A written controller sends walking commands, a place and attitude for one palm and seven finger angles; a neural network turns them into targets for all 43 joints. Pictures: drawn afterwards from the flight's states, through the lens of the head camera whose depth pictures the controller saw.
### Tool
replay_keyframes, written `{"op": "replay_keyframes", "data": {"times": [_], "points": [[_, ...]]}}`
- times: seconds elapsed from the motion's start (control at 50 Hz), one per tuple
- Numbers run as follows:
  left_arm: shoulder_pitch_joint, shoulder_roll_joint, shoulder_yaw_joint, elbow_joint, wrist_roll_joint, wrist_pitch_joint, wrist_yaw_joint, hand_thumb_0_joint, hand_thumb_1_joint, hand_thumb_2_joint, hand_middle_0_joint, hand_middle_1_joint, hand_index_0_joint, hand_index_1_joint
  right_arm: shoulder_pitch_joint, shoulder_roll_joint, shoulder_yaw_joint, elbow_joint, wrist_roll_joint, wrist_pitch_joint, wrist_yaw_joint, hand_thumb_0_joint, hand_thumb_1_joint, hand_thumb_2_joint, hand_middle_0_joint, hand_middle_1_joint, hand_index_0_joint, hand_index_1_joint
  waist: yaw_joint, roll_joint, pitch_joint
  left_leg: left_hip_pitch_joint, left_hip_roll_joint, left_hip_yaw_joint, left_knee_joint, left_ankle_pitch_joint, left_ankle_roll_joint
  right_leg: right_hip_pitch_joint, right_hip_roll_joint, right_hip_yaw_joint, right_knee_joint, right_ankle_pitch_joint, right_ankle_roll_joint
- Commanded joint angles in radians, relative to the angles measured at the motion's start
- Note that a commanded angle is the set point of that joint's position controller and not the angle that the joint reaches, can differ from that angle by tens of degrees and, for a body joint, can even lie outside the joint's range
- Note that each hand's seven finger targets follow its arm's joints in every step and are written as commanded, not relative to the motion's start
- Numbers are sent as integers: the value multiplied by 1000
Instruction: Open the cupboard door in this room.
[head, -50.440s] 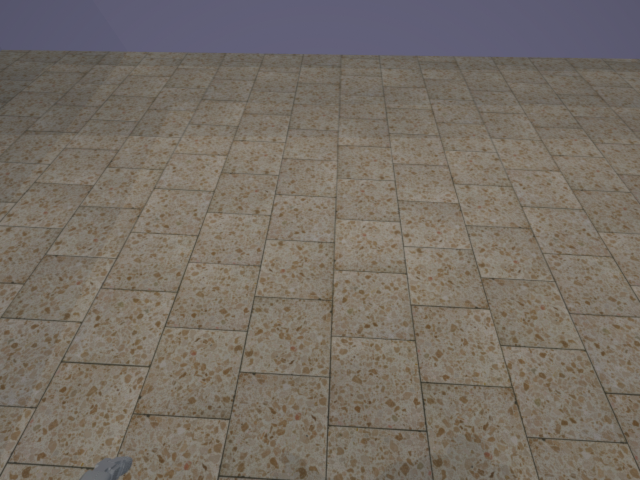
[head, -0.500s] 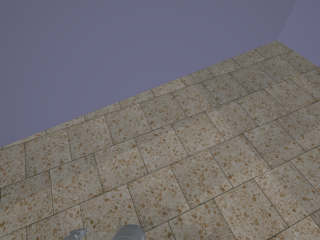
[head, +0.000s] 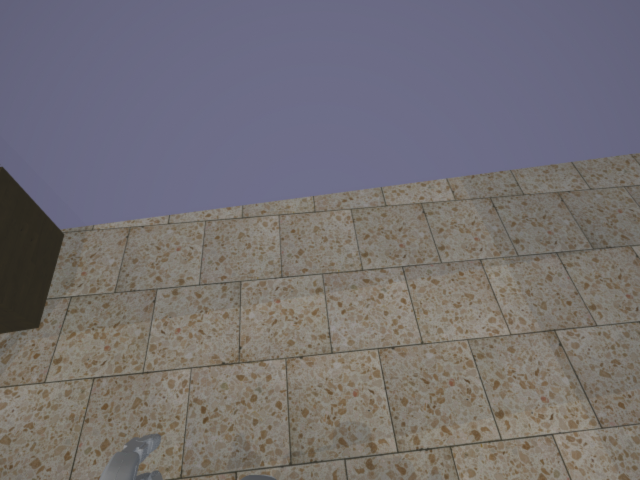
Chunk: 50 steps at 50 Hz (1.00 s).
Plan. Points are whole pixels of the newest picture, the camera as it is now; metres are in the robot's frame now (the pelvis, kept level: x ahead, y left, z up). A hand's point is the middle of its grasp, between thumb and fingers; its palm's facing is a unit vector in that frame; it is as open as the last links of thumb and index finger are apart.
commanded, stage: turn to face it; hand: left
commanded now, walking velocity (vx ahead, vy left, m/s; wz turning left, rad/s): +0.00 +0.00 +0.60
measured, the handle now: out of the picture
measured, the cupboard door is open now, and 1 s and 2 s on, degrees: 48 48 48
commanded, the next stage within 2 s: take the last steps up to it in 1.54 s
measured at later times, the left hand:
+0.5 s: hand out of the picture +0.03 +0.23 -0.16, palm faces +0.34 -0.91 -0.25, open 7.4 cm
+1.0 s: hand out of the picture -0.03 +0.18 -0.18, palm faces +0.61 -0.76 -0.20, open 7.4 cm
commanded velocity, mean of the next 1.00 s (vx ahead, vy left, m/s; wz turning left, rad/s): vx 0.00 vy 0.00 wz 0.60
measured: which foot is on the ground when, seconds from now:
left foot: up 0.00-0.30, down 0.32-0.64, up 0.66-0.94, down 0.96-1.00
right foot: down 0.00-0.30, up 0.32-0.62, down 0.64-0.96, up 0.98-1.00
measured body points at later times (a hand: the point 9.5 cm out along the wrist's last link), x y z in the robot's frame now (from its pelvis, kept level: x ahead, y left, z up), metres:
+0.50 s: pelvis +0.02 +0.00 +0.01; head +0.07 +0.03 +0.45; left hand +0.01 +0.28 -0.14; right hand +0.19 -0.22 -0.12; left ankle -0.01 +0.12 -0.73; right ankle +0.03 -0.15 -0.66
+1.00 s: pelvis +0.04 -0.02 -0.01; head +0.07 +0.04 +0.44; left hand -0.07 +0.22 -0.16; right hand +0.30 -0.16 -0.13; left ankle +0.00 +0.08 -0.73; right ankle +0.08 -0.16 -0.70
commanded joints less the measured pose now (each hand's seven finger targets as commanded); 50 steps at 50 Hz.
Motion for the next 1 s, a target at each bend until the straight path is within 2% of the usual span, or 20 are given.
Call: {"op": "replay_keyframes", "data": {"times": [0.0, 0.08, 0.18, 0.24, 0.26, 0.28, 0.3, 0.34, 0.4, 0.56, 0.58, 0.62, 0.66, 0.72, 0.82, 0.88, 0.9, 0.92, 0.94, 0.98], "points": [[81, 199, 41, -44, 13, -27, 24, 0, 900, 900, -200, -300, -200, -300, -66, -117, -38, -126, 1, -19, 4, 0, -900, -900, 200, 300, 200, 300, 36, -212, -88, -207, 20, 38, 546, -238, 7, 110, -397, 295, -314, 145, -214], [40, 117, 23, -54, 12, -32, 27, 0, 900, 900, -200, -300, -200, -300, -85, -87, -27, -93, 3, -3, 17, 0, -900, -900, 200, 300, 200, 300, 6, -268, -76, -201, 52, 113, 489, -140, -32, 170, -260, 31, -218, 511, -154], [122, 174, 46, -23, 18, -35, 26, 0, 900, 900, -200, -300, -200, -300, -136, -52, -6, -107, 10, -20, 24, 0, -900, -900, 200, 300, 200, 300, 51, -191, -127, -91, 30, 200, 128, -120, -25, 281, -298, -20, -115, 656, -153], [105, 177, 49, -14, 8, -31, 15, 0, 900, 900, -200, -300, -200, -300, -57, -83, -12, -92, 5, -29, 22, 0, -900, -900, 200, 300, 200, 300, 6, -170, -154, 101, 10, 214, -115, 76, -4, 197, -271, -90, 16, 585, -80], [91, 155, 47, -30, 0, -29, 11, 0, 900, 900, -200, -300, -200, -300, 20, -142, -27, -74, 1, -37, 17, 0, -900, -900, 200, 300, 200, 300, -41, -43, -201, 267, 78, 130, -194, 256, 27, 72, -248, -130, 159, 452, -32], [75, 78, 32, -70, -8, -22, 4, 0, 900, 900, -200, -300, -200, -300, 99, -262, -58, -69, -9, -46, 8, 0, -900, -900, 200, 300, 200, 300, -82, 284, -226, 421, 372, -275, -227, 639, 172, -226, -92, -164, 407, -169, 54], [7, 75, 19, -94, 0, -10, 10, 0, 900, 900, -200, -300, -200, -300, 153, -302, -65, -46, -6, -36, -6, 0, -900, -900, 200, 300, 200, 300, -101, 275, -234, 412, 451, -340, -226, 838, 278, -299, -60, -43, 543, -362, 48], [-27, 84, 27, -92, 6, -1, 15, 0, 900, 900, -200, -300, -200, -300, 78, -252, -49, -71, -13, -40, -17, 0, -900, -900, 200, 300, 200, 300, -65, 179, -160, 262, 373, -259, -254, 522, 262, -291, -77, 7, 595, -248, 36], [5, 81, 30, -49, 6, 7, 4, 0, 900, 900, -200, -300, -200, -300, -18, -203, -33, -85, -11, -45, -28, 0, -900, -900, 200, 300, 200, 300, -14, 200, -99, 179, 265, -162, -263, 498, 194, -244, -55, 23, 546, -129, 38], [95, 72, 27, -31, -3, -9, 3, 0, 900, 900, -200, -300, -200, -300, -81, -215, -50, -96, -7, -30, -19, 0, -900, -900, 200, 300, 200, 300, 32, 161, -154, 49, 187, -179, -174, 372, 148, 110, 40, -36, 4, -1, 22], [146, 106, 37, -23, 0, -18, 9, 0, 900, 900, -200, -300, -200, -300, -105, -189, -47, -108, 1, -27, -17, 0, -900, -900, 200, 300, 200, 300, 65, 76, -152, -55, 132, -154, -100, 244, 103, 239, -4, 6, -162, 69, 13], [157, 247, 57, -28, 19, -29, 24, 0, 900, 900, -200, -300, -200, -300, -116, -118, -38, -143, 7, -25, -4, 0, -900, -900, 200, 300, 200, 300, 82, -339, -123, -249, -39, 67, 384, -292, -7, 230, -443, 419, -345, 163, -176], [59, 161, 38, -52, 15, -29, 29, 0, 900, 900, -200, -300, -200, -300, -87, -117, -41, -117, -2, -12, 6, 0, -900, -900, 200, 300, 200, 300, 21, -212, -75, -230, 26, 37, 563, -199, -1, 132, -357, 239, -293, 218, -197], [47, 121, 24, -53, 10, -32, 26, 0, 900, 900, -200, -300, -200, -300, -99, -90, -29, -96, 2, -3, 16, 0, -900, -900, 200, 300, 200, 300, 11, -272, -60, -224, 47, 107, 513, -137, -30, 180, -267, 30, -218, 522, -157], [139, 172, 44, -19, 16, -36, 25, 0, 900, 900, -200, -300, -200, -300, -154, -52, -4, -106, 9, -20, 26, 0, -900, -900, 200, 300, 200, 300, 58, -198, -122, -108, 24, 205, 139, -114, -23, 305, -290, -33, -108, 709, -145], [119, 185, 51, -16, 8, -33, 16, 0, 900, 900, -200, -300, -200, -300, -68, -79, -10, -90, 3, -29, 22, 0, -900, -900, 200, 300, 200, 300, 7, -172, -140, 71, -2, 227, -86, 56, 0, 221, -276, -98, 15, 654, -84], [96, 172, 49, -25, -1, -29, 12, 0, 900, 900, -200, -300, -200, -300, 3, -124, -23, -73, 0, -34, 19, 0, -900, -900, 200, 300, 200, 300, -38, -82, -173, 226, 36, 172, -176, 218, 23, 107, -260, -131, 143, 540, -40], [89, 105, 37, -61, -8, -22, 4, 0, 900, 900, -200, -300, -200, -300, 75, -236, -51, -66, -10, -43, 11, 0, -900, -900, 200, 300, 200, 300, -74, 212, -211, 389, 288, -179, -209, 498, 145, -158, -124, -174, 367, 8, 38], [12, 71, 15, -95, -5, -15, 8, 0, 900, 900, -200, -300, -200, -300, 143, -295, -65, -52, -6, -37, -1, 0, -900, -900, 200, 300, 200, 300, -102, 289, -217, 383, 425, -339, -244, 733, 262, -269, -62, -82, 536, -354, 51], [-40, 89, 26, -95, 5, 0, 13, 0, 900, 900, -200, -300, -200, -300, 91, -264, -55, -62, -12, -38, -15, 0, -900, -900, 200, 300, 200, 300, -83, 172, -166, 254, 381, -305, -282, 429, 272, -293, -79, 12, 615, -267, 34]]}}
